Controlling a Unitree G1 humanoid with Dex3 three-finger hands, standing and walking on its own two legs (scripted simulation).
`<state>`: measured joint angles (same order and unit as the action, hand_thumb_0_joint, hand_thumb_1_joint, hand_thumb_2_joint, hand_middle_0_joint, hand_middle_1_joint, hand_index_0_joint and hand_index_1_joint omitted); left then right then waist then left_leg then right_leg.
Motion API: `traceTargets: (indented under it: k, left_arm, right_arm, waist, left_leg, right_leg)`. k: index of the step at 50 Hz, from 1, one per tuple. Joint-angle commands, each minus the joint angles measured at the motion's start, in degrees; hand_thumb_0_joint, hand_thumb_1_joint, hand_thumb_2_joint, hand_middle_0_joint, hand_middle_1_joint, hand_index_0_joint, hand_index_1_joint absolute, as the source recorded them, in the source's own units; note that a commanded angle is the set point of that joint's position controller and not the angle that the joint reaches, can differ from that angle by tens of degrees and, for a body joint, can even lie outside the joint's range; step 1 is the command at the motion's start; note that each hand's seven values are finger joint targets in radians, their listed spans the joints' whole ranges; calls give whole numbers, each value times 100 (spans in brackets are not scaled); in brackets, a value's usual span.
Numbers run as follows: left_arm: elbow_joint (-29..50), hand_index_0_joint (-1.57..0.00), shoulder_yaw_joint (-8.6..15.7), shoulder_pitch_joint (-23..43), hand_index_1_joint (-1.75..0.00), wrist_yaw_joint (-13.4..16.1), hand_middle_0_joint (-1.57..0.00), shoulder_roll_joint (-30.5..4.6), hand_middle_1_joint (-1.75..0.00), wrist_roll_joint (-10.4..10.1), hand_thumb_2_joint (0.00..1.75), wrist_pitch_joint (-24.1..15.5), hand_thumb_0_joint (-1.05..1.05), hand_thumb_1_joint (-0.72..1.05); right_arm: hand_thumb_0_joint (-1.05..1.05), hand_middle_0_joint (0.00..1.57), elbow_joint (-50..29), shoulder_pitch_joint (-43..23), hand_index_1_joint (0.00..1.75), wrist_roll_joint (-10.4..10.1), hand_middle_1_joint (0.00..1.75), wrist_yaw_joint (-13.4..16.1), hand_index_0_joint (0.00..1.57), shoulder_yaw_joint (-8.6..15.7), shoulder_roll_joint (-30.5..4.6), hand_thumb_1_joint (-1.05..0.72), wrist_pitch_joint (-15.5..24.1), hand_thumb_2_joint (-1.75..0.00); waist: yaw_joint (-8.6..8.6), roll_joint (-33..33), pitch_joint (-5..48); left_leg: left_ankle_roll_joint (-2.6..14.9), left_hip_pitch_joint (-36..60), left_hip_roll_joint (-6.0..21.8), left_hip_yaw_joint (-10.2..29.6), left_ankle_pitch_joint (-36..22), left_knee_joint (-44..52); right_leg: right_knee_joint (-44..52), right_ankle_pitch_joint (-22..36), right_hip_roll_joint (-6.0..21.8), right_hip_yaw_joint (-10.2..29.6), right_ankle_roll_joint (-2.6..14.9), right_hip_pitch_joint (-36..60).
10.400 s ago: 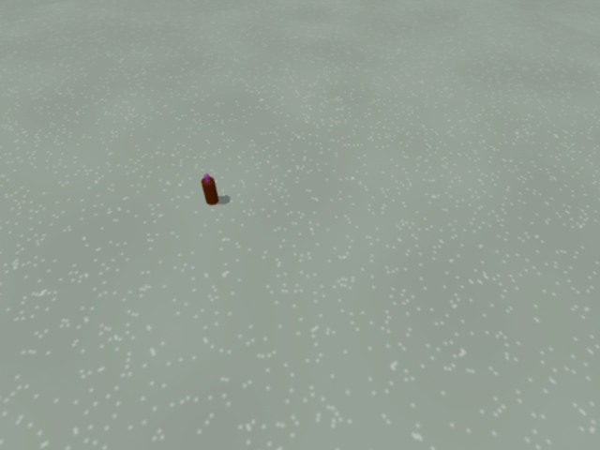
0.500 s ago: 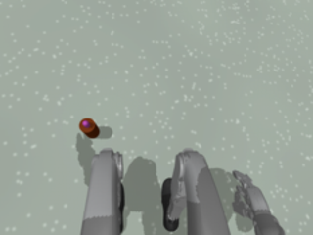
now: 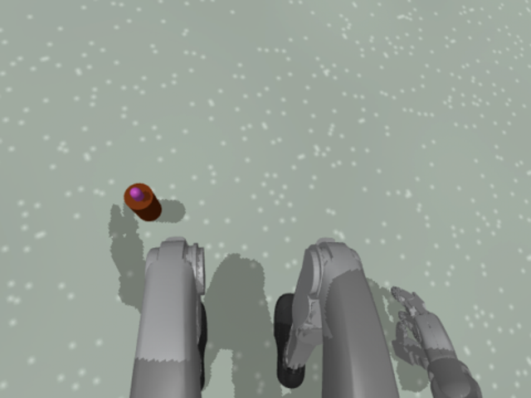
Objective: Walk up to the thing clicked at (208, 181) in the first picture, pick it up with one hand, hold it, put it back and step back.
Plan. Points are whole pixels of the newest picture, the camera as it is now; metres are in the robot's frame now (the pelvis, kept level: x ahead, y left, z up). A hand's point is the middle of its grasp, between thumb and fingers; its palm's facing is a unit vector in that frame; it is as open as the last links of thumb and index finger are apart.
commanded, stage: go down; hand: left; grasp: from the side
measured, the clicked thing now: (142, 201) +0.43 +0.25 -0.33
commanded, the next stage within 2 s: none
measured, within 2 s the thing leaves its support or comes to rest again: neither
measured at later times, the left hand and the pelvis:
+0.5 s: hand out of the picture +0.34 +0.42 -0.02, palm faces +0.18 -0.98 -0.09, open 17.7 cm; pelvis +0.00 +0.00 -0.02, yaw +0 degrees
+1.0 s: hand out of the picture +0.35 +0.44 -0.03, palm faces +0.17 -0.98 -0.07, open 17.3 cm; pelvis -0.01 +0.01 -0.03, yaw -2 degrees
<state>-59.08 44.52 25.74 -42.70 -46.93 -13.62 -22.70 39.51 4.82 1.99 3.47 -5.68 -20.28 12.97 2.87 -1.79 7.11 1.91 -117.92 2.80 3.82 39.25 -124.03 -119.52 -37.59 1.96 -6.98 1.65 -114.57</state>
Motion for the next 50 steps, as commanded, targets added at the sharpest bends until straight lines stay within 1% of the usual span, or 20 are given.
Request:
traceTargets:
  k: [1, 2, 3, 6, 7, 10, 14, 16, 17, 18, 22, 25, 26, 27, 29, 32, 35, 41, 48, 50]
  left_arm:
    - [1005, -4, 424, 917, -4, -33, -6, -2299, -3, -224, 5, -361, 0, -61]
    - [1027, -4, 426, 990, -5, -49, -5, -2369, -4, -227, 6, -367, 0, -61]
    - [899, -3, 353, 910, -5, -81, -5, -2240, -4, -220, 7, -364, 0, -61]
    - [1041, -3, 478, 1042, -5, -115, -6, -2481, -3, -260, 6, -403, 0, -61]
    - [1012, -3, 466, 1084, -4, -124, -6, -2421, -3, -283, 5, -402, 0, -61]
    - [972, -3, 565, 926, -5, -159, -5, -2510, -3, -268, 6, -402, 0, -61]
    - [998, -3, 617, 905, -6, -174, -6, -2576, -4, -305, 7, -369, 0, -61]
    - [845, -3, 617, 780, -6, -182, -5, -2506, -4, -325, 7, -357, 0, -61]
    - [977, -3, 638, 970, -6, -172, -5, -2622, -4, -315, 7, -366, 0, -61]
    - [874, -3, 670, 797, -6, -173, -5, -2580, -4, -314, 7, -363, 0, -61]
    - [876, -3, 639, 955, -6, -245, -6, -2581, -3, -352, 7, -404, 0, -61]
    - [833, -3, 662, 1089, -6, -291, -5, -2682, -4, -358, 7, -435, 0, -61]
    - [758, -3, 614, 1035, -5, -328, -5, -2552, -3, -389, 7, -447, 0, -61]
    - [822, -3, 662, 1128, -11, -340, -7, -2670, -6, -380, 12, -462, 0, -61]
    - [822, -3, 716, 1205, -8, -349, -7, -2871, -5, -368, 8, -462, 0, -56]
    - [799, -3, 710, 1328, -7, -376, -7, -2919, -4, -384, 9, -481, 0, -52]
    - [748, -3, 739, 1230, -7, -406, -7, -3005, -4, -364, 9, -446, 0, -50]
    - [703, -3, 788, 1216, -6, -469, -7, -3090, -3, -407, 8, -416, 0, -50]
    - [646, -3, 795, 1330, -6, -509, -7, -3108, -2, -404, 8, -422, 0, -48]
    - [718, -3, 861, 1447, -6, -506, -7, -3299, -3, -419, 8, -453, 0, -48]
  right_arm:
    - [0, 20, -362, 558, 30, -59, 30, 117, 20, 515, -1320, -92, 188, -91]
    - [0, 20, -349, 591, 30, -64, 30, 123, 20, 526, -1343, -92, 184, -91]
    - [0, 20, -338, 565, 30, -55, 30, 122, 20, 511, -1335, -92, 183, -91]
    - [0, 20, -330, 624, 30, -44, 30, 117, 20, 488, -1343, -92, 182, -91]
    - [0, 20, -344, 625, 30, -38, 30, 116, 20, 491, -1337, -92, 181, -91]
    - [0, 20, -306, 628, 30, -19, 30, 118, 20, 473, -1408, -92, 177, -91]
    - [0, 20, -319, 659, 30, -32, 30, 120, 20, 463, -1392, -93, 148, -91]
    - [0, 20, -311, 653, 30, -31, 30, 117, 20, 476, -1404, -92, 147, -91]
    - [0, 20, -319, 642, 30, -37, 30, 109, 20, 455, -1404, -92, 157, -91]
    - [0, 20, -335, 646, 30, -40, 30, 103, 20, 449, -1386, -93, 155, -91]
    - [0, 20, -323, 647, 30, -19, 30, 102, 20, 421, -1418, -92, 131, -91]
    - [0, 20, -314, 625, 30, -13, 30, 99, 20, 409, -1428, -92, 148, -91]
    - [0, 20, -300, 611, 30, 3, 30, 105, 20, 384, -1433, -92, 143, -91]
    - [0, 20, -290, 652, 30, 9, 30, 105, 20, 391, -1468, -93, 139, -91]
    - [0, 20, -311, 641, 30, 7, 30, 100, 20, 379, -1433, -92, 137, -91]
    - [0, 20, -303, 600, 30, 21, 30, 107, 20, 364, -1479, -92, 138, -91]
    - [0, 20, -342, 567, 30, 15, 30, 100, 20, 330, -1487, -91, 108, -91]
    - [0, 20, -356, 601, 30, 15, 30, 97, 20, 264, -1524, -92, 93, -91]
    - [0, 20, -379, 604, 30, 1, 30, 92, 20, 246, -1602, -91, 77, -91]
    - [0, 20, -385, 629, 30, 3, 30, 84, 20, 229, -1595, -91, 59, -91]
  waist:
    - [-238, 1356, 3134]
    - [-243, 1399, 3169]
    - [-192, 1407, 3121]
    - [-259, 1389, 3393]
    - [-223, 1289, 3380]
    - [-300, 1563, 3469]
    - [-316, 1424, 3484]
    - [-280, 1363, 3360]
    - [-273, 1409, 3269]
    - [-288, 1344, 3291]
    - [-219, 1373, 3309]
    - [-175, 1372, 3258]
    - [-151, 1372, 3274]
    - [-152, 1472, 3308]
    - [-178, 1305, 3316]
    - [-149, 1355, 3233]
    - [-212, 1431, 3250]
    - [-145, 1540, 3294]
    - [-89, 1684, 3095]
    - [-97, 1679, 3148]
  left_leg:
    - [-36, 2507, -114, 174, -443, 1783]
    - [-36, 2534, -108, 177, -375, 1786]
    - [-49, 2581, -98, 214, -425, 1762]
    - [-52, 2582, -124, 129, -648, 1620]
    - [-31, 2486, -134, 96, -641, 1567]
    - [-84, 2778, -120, 180, -879, 1591]
    - [-63, 2620, -142, 130, -920, 1505]
    - [-41, 2431, -155, 106, -774, 1489]
    - [-42, 2379, -142, 135, -647, 1518]
    - [-53, 2433, -144, 145, -746, 1502]
    - [-62, 2453, -137, 144, -951, 1382]
    - [-51, 2388, -129, 163, -838, 1340]
    - [-53, 2457, -130, 145, -977, 1256]
    - [-62, 2464, -141, 141, -1040, 1264]
    - [-22, 2231, -149, 81, -795, 1233]
    - [-6, 2126, -141, 67, -541, 1221]
    - [-43, 2298, -114, 128, -666, 1275]
    - [-62, 2364, -124, 172, -944, 1198]
    - [-92, 2495, -90, 362, -771, 1296]
    - [-77, 2394, -90, 330, -673, 1263]
  right_leg:
    - [1039, 378, -248, 171, 117, 1253]
    - [1037, 336, -249, 176, 117, 1227]
    - [978, 379, -245, 153, 117, 1144]
    - [973, 492, -238, 192, 116, 1355]
    - [1005, 463, -234, 204, 103, 1390]
    - [805, 657, -230, 149, 135, 1199]
    - [819, 662, -231, 164, 132, 1278]
    - [859, 552, -235, 159, 120, 1295]
    - [812, 457, -232, 149, 126, 1204]
    - [803, 526, -237, 141, 123, 1216]
    - [743, 672, -238, 128, 124, 1203]
    - [704, 573, -243, 124, 125, 1095]
    - [694, 695, -244, 120, 118, 1122]
    - [666, 729, -239, 116, 130, 1149]
    - [744, 529, -247, 160, 108, 1258]
    - [778, 351, -257, 172, 91, 1270]
    - [682, 450, -268, 118, 105, 1141]
    - [588, 650, -264, 55, 118, 1135]
    - [457, 561, -263, -17, 123, 772]
    - [483, 484, -269, -3, 119, 898]
